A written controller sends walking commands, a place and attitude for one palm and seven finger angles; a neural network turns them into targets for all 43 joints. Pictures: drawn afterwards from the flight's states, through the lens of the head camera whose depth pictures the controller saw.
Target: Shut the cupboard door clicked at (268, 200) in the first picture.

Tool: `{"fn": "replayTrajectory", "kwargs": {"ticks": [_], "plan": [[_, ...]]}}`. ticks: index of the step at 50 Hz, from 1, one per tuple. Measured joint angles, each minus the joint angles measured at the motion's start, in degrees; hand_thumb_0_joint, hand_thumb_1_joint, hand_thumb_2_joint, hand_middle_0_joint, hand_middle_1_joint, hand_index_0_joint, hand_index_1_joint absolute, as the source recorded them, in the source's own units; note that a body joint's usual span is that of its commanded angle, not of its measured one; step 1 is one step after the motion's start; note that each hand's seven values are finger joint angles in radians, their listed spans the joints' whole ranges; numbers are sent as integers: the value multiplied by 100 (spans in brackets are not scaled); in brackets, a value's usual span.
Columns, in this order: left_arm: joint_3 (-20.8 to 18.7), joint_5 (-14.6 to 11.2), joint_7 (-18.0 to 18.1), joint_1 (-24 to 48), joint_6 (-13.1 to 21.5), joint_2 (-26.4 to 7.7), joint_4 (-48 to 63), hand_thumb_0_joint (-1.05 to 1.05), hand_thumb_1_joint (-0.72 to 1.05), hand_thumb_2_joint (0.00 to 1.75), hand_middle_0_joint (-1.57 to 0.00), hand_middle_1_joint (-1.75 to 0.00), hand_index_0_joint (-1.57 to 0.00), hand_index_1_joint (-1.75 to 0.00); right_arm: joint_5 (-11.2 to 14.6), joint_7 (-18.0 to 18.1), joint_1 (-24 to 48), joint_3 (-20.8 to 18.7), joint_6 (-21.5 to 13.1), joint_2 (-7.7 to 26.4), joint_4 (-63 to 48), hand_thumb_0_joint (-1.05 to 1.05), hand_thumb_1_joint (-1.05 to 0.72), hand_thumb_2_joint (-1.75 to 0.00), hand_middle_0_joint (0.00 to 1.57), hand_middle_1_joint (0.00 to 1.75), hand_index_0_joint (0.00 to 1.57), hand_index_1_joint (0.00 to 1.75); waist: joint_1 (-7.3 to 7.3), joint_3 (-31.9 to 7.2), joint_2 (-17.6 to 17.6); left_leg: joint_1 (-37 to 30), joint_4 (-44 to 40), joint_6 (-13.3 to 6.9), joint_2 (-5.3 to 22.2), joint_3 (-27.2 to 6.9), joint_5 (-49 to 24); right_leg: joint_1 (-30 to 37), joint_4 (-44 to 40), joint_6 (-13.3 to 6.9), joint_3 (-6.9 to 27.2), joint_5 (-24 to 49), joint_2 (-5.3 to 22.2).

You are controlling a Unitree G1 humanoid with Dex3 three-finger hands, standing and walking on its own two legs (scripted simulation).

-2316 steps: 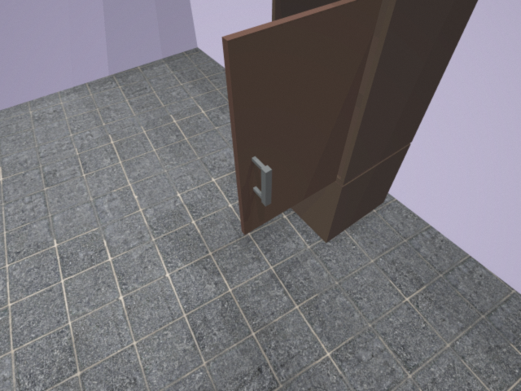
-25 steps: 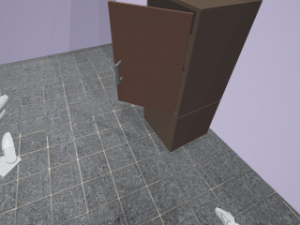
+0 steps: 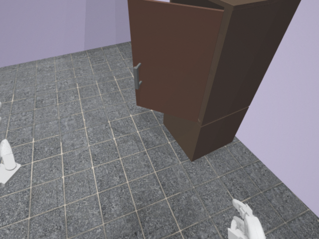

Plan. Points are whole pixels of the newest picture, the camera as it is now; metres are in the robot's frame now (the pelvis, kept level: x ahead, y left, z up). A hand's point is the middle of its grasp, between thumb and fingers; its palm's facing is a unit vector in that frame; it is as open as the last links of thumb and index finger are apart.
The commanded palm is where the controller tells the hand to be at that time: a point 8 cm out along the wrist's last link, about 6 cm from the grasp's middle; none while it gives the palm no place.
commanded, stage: stop stepping back and stand still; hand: left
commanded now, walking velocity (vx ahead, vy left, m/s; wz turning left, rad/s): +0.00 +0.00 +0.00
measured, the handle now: (138, 76) +0.89 +0.15 -0.10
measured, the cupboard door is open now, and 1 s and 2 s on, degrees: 41 41 41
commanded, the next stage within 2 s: let the arm hang, fingers relaxed in 0.10 s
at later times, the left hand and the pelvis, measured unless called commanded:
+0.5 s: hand out of the picture +0.03 +0.20 -0.16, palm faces -0.05 -0.98 -0.18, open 7.3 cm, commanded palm none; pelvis -0.03 +0.02 +0.00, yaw +1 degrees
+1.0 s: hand out of the picture -0.02 +0.24 -0.16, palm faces +0.01 -0.96 -0.27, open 7.4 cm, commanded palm none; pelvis -0.02 +0.03 +0.01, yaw +0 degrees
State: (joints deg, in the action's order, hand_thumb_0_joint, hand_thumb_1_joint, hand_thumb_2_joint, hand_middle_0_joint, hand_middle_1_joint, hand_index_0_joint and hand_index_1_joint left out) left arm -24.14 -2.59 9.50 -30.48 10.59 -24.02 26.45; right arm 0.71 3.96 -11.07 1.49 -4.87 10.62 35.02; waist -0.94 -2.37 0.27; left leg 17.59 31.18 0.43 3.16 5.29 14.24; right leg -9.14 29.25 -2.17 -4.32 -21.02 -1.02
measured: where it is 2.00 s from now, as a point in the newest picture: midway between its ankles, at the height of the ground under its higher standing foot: outside the picture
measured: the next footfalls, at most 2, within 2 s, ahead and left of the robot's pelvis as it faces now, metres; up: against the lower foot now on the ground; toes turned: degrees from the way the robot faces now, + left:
none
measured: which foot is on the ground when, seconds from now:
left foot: down 0.00-1.00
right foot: down 0.00-1.00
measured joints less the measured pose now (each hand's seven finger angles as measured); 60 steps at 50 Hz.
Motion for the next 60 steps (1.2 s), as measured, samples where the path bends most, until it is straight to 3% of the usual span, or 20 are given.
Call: {"fn": "replayTrajectory", "kwargs": {"ticks": [8,11,14,17,21,24,28,34,45,60], "plan": [[133,-26,-41,-76,-172,91,-78,1,89,90,-21,-30,-22,-30,-5,28,-75,100,195,-43,-36,1,-90,-90,21,30,20,30,32,-93,11,-18,-53,-68,-40,22,-3,57,-144,77,17,68,36],[280,48,-107,108,-138,107,-340,1,89,90,-21,-30,-22,-30,11,-50,-132,63,97,63,72,1,-90,-90,20,30,20,30,76,-84,-30,46,-31,-102,-59,-4,-30,10,-128,114,-19,113,55],[1095,258,-559,963,-586,158,-2111,0,89,90,-20,-30,-21,-30,-52,-354,46,-15,137,500,502,1,-90,-90,21,30,20,30,211,-91,-280,301,224,-190,-143,-14,7,-265,223,165,-45,-12,161],[1828,350,-852,1539,-1125,430,-4218,0,90,90,-20,-30,-20,-29,-131,-436,284,-35,366,773,857,1,-90,-90,21,30,20,30,119,11,-457,399,320,-268,-216,3,-6,-417,455,217,-38,-67,249],[2442,392,-992,1656,-1404,875,-6260,1,91,90,-20,-30,-20,-29,-200,-451,294,-41,513,768,1203,1,-91,-90,20,30,20,30,-75,262,-274,287,171,-273,-261,44,-120,-380,445,203,-3,-24,292],[2631,382,-1003,1524,-1449,1216,-7283,1,91,90,-20,-30,-20,-29,-222,-428,111,-29,582,658,1566,1,-91,-90,20,30,20,30,-105,425,-28,141,-27,-252,-254,39,-221,-243,260,197,-9,73,270],[2467,366,-906,1310,-1374,1237,-8163,1,97,90,-21,-30,-21,-30,-212,-373,-209,-40,660,443,2147,1,-91,-90,20,30,20,30,2,554,190,-5,-271,-208,-201,-35,-349,-17,-127,147,-79,260,181],[2388,352,-922,1049,-1259,1115,-8982,1,95,90,-21,-30,-21,-30,-159,-296,-474,-110,665,269,2776,1,-91,-90,20,30,20,30,105,612,122,-197,-523,-200,-174,-64,-457,259,-565,136,-105,472,121],[2353,362,-856,1241,-1144,1067,-9299,0,91,90,-20,-30,-20,-29,-136,-278,-287,-174,586,166,2998,0,-91,-90,20,30,20,30,66,456,-137,-455,-774,-243,-221,56,-541,434,-728,186,7,555,168],[2380,375,-873,1892,-1040,1173,-9003,0,91,90,-20,-30,-21,-29,-164,-307,-19,-172,498,223,2969,0,-91,-90,20,30,20,30,1,286,-49,-593,-957,-239,-267,94,-579,524,-829,206,43,559,207]]}}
